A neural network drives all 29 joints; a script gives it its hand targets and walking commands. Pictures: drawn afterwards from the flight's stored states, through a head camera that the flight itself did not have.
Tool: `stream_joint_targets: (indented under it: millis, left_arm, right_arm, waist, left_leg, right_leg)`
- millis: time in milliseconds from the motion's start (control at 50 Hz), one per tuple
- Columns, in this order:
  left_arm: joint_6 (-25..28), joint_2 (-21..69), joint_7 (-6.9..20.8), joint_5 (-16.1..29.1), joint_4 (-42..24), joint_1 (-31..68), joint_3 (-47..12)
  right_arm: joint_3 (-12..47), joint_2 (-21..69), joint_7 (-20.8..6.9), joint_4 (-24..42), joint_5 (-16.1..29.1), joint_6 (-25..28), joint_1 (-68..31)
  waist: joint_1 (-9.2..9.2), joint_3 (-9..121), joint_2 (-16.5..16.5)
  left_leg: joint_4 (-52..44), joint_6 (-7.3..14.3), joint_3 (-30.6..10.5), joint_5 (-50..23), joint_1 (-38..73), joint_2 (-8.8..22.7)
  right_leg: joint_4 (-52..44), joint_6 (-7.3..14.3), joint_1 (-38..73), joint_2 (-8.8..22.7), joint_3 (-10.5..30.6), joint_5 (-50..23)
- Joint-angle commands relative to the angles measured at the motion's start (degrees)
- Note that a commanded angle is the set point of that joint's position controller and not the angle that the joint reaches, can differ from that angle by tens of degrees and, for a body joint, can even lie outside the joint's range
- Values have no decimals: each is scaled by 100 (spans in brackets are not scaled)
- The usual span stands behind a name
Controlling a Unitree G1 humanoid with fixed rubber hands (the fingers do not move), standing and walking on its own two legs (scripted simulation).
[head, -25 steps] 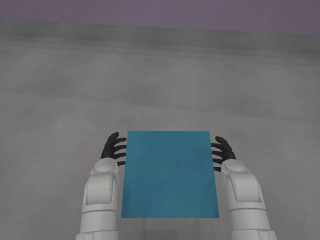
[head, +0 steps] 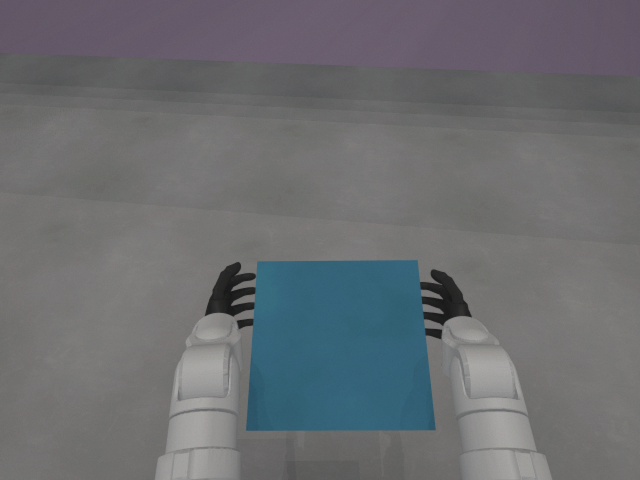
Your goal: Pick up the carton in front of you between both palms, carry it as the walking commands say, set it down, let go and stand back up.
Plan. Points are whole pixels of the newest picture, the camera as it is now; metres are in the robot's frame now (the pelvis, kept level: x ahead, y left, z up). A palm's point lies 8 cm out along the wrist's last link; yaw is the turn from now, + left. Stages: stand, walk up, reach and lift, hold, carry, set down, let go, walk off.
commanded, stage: carry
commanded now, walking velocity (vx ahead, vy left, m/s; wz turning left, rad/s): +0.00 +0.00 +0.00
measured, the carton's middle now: (336, 351) +0.31 +0.00 -0.07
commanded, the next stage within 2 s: hold in 1.16 s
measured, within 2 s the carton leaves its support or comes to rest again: neither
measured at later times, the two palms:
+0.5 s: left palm (201, 366) +0.23 +0.16 +0.06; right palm (465, 377) +0.22 -0.14 +0.04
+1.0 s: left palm (191, 389) +0.21 +0.17 +0.05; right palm (461, 399) +0.20 -0.13 +0.04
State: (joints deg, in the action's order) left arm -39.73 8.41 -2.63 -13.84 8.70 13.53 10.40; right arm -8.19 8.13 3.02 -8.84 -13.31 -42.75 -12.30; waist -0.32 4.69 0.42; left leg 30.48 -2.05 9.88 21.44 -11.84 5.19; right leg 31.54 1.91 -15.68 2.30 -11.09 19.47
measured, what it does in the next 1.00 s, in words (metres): shifts its weight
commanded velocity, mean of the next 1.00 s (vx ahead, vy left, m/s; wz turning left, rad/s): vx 0.00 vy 0.00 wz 0.00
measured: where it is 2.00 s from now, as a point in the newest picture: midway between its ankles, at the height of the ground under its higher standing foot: outside the picture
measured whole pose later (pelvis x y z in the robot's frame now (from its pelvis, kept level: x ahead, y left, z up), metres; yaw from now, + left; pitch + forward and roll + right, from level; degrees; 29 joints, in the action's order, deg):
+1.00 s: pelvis -0.09 +0.02 +0.00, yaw +0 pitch +1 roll +0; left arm -40.9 9.1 -1.8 -15.5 12.9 16.5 12.5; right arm -10.6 8.5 2.1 -12.8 -15.2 -43.2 -14.2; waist 0.3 4.6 0.1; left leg 30.0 1.3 11.1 14.0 -16.6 3.6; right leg 28.8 1.5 -19.7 4.0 -10.2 9.7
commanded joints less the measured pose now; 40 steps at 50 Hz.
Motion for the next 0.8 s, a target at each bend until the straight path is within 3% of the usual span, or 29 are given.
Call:
stream_joint_targets:
  millis: [0, 20, 60, 80, 100, 160, 180, 200, 240, 260, 280, 300, 340, 360, 380, 400, 440, 460, 520, 540, 560, 600, 620, 660, 680, 700, 720, 740, 780]
  left_arm:
    - [-32, 5268, 1401, 1328, 144, 1871, -3023]
    - [44, 5219, 1408, 1365, 6, 2069, -3163]
    - [46, 5166, 1452, 1416, -66, 2216, -3181]
    - [-16, 5248, 1425, 1284, 189, 2102, -3053]
    - [-23, 5193, 1410, 1373, 126, 2326, -3056]
    - [3, 5174, 1426, 1268, 312, 2317, -2892]
    - [7, 5430, 1436, 1322, 387, 2088, -2929]
    - [52, 5376, 1451, 1459, 73, 2432, -3197]
    - [-49, 5201, 1427, 1271, 466, 2237, -2808]
    - [-9, 5238, 1435, 1353, 304, 2531, -3041]
    - [-57, 5211, 1418, 1091, 573, 2257, -2837]
    - [-43, 5265, 1445, 1253, 516, 2390, -2752]
    - [-84, 5317, 1503, 1317, 597, 2352, -2763]
    - [-86, 5476, 1505, 1336, 550, 2370, -2845]
    - [-85, 5382, 1541, 1272, 669, 2680, -2743]
    - [-96, 5409, 1546, 1247, 659, 2591, -2799]
    - [-102, 5406, 1513, 1131, 868, 2296, -2662]
    - [-44, 5417, 1496, 1196, 498, 2526, -2734]
    - [-70, 5608, 1548, 1107, 858, 2462, -2545]
    - [-80, 5485, 1552, 1226, 683, 2419, -2630]
    - [-84, 5440, 1534, 1276, 541, 2740, -2736]
    - [-116, 5516, 1545, 1181, 878, 2420, -2716]
    - [-36, 5696, 1556, 1368, 542, 2760, -2811]
    - [-72, 5568, 1538, 1169, 843, 2333, -2559]
    - [-25, 5623, 1546, 1362, 276, 2518, -2993]
    - [-50, 5532, 1509, 1365, 208, 2762, -3020]
    - [-37, 5549, 1523, 1449, 144, 2735, -3066]
    - [-69, 5502, 1522, 1489, 157, 2593, -3098]
    - [-93, 5502, 1510, 1423, 312, 2533, -2944]
  right_arm:
    - [3115, 5015, -1488, 685, 1542, 418, -2848]
    - [3012, 5066, -1435, 357, 1380, 406, -2675]
    - [2933, 5011, -1453, 512, 1341, 409, -2723]
    - [2936, 5038, -1473, 408, 1421, 417, -2959]
    - [2766, 5068, -1496, 328, 1379, 427, -2865]
    - [2882, 5064, -1495, 385, 1345, 440, -3216]
    - [3060, 4991, -1478, 625, 1478, 428, -3285]
    - [3036, 5064, -1470, 496, 1511, 394, -3230]
    - [2707, 5025, -1486, 107, 1319, 353, -2981]
    - [2653, 5111, -1524, 73, 1309, 415, -2927]
    - [2709, 5056, -1545, 9, 1422, 390, -3159]
    - [2782, 5183, -1532, 321, 1392, 412, -3201]
    - [2938, 5238, -1548, 168, 1427, 335, -3118]
    - [2783, 5245, -1558, 228, 1381, 343, -3232]
    - [2638, 5105, -1575, -94, 1260, 327, -3263]
    - [2729, 5303, -1588, 168, 1341, 375, -3361]
    - [2711, 5089, -1599, 91, 1378, 360, -3447]
    - [2741, 5249, -1599, 45, 1377, 373, -3311]
    - [2875, 5251, -1596, 421, 1450, 415, -3852]
    - [2789, 5298, -1625, 50, 1415, 332, -3394]
    - [2543, 5310, -1648, -282, 1332, 295, -3195]
    - [2602, 5101, -1599, -51, 1272, 374, -3266]
    - [2695, 5238, -1592, 93, 1329, 372, -3415]
    - [2773, 5181, -1580, 277, 1450, 372, -3571]
    - [3112, 5399, -1590, 522, 1587, 409, -3500]
    - [2806, 5311, -1584, 132, 1394, 332, -3297]
    - [2752, 5303, -1568, -28, 1311, 285, -3035]
    - [2947, 5475, -1589, 370, 1584, 357, -3192]
    - [2907, 5307, -1551, 435, 1484, 337, -3304]
  waist:
    - [67, 1750, -141]
    - [61, 1722, 172]
    - [81, 1653, 35]
    - [98, 1541, 158]
    - [62, 1696, 230]
    - [60, 1352, -298]
    - [28, 1538, -129]
    - [43, 1397, -109]
    - [50, 1244, 97]
    - [28, 1404, 238]
    - [41, 1168, 56]
    - [46, 1292, -72]
    - [55, 1452, -399]
    - [48, 1435, -81]
    - [71, 1097, 69]
    - [75, 1132, 131]
    - [50, 1039, 61]
    - [41, 1125, -163]
    - [68, 1346, -287]
    - [63, 1330, 212]
    - [79, 1083, -72]
    - [51, 979, 30]
    - [40, 1108, 13]
    - [58, 1374, 41]
    - [37, 1582, 74]
    - [77, 1386, 226]
    - [73, 1495, 7]
    - [78, 1573, -185]
    - [66, 1371, -180]
  left_leg:
    - [-98, 47, -324, -3006, 610, 459]
    - [13, 109, -322, -3079, 495, 516]
    - [-100, 69, -317, -3062, 567, 546]
    - [-162, 79, -319, -2710, 483, 537]
    - [-264, 107, -363, -1816, 487, 466]
    - [-309, 177, -434, -1999, 409, 549]
    - [-266, 140, -422, -1945, 413, 510]
    - [-368, 144, -410, -2070, 298, 501]
    - [-445, 117, -384, -1480, 169, 438]
    - [-358, 118, -371, -1653, 261, 498]
    - [-568, 154, -481, -1495, 132, 493]
    - [-374, 178, -427, -1541, 227, 536]
    - [-461, 173, -503, -1499, 171, 555]
    - [-494, 174, -485, -1301, 199, 536]
    - [-621, 202, -501, -867, -138, 526]
    - [-669, 208, -472, -414, -201, 522]
    - [-795, 280, -608, -468, -427, 603]
    - [-748, 239, -559, -609, -151, 507]
    - [-655, 267, -568, -777, -93, 451]
    - [-709, 258, -636, -385, -210, 530]
    - [-785, 285, -596, -539, -305, 516]
    - [-787, 246, -606, -629, -186, 525]
    - [-758, 353, -659, -648, -295, 533]
    - [-762, 343, -530, -592, -99, 513]
    - [-735, 306, -704, -776, -141, 564]
    - [-762, 311, -547, -765, -109, 515]
    - [-737, 312, -561, -788, -194, 502]
    - [-662, 271, -534, -1103, 88, 474]
    - [-599, 316, -540, -1046, -101, 519]
  right_leg:
    - [-95, -43, 821, 780, 614, -3320]
    - [-186, -33, 941, 728, 640, -3443]
    - [-144, -67, 818, 820, 604, -3374]
    - [-269, -67, 670, 802, 630, -3072]
    - [-431, -51, 728, 813, 710, -2207]
    - [-528, -32, 555, 749, 626, -2281]
    - [-505, -35, 613, 726, 606, -2420]
    - [-428, -65, 686, 757, 654, -2420]
    - [-572, -79, 512, 764, 680, -2215]
    - [-556, -45, 615, 745, 704, -2175]
    - [-598, -63, 481, 750, 717, -1781]
    - [-644, -37, 666, 798, 755, -2001]
    - [-596, -129, 632, 772, 682, -1697]
    - [-692, -115, 474, 727, 692, -1628]
    - [-779, -87, 446, 732, 756, -1360]
    - [-851, -121, 436, 735, 728, -1201]
    - [-858, -135, 527, 717, 735, -1041]
    - [-815, -82, 292, 755, 786, -896]
    - [-844, -56, 354, 778, 695, -1007]
    - [-836, -63, 390, 750, 807, -859]
    - [-886, -27, 130, 753, 801, -849]
    - [-885, -49, -6, 748, 881, -818]
    - [-910, -74, 205, 763, 823, -872]
    - [-914, -46, 177, 803, 877, -681]
    - [-701, -124, 559, 742, 734, -949]
    - [-723, -70, 322, 803, 834, -1094]
    - [-706, -103, 390, 760, 806, -1148]
    - [-700, -56, 175, 759, 747, -1206]
    - [-720, -86, 196, 780, 760, -1321]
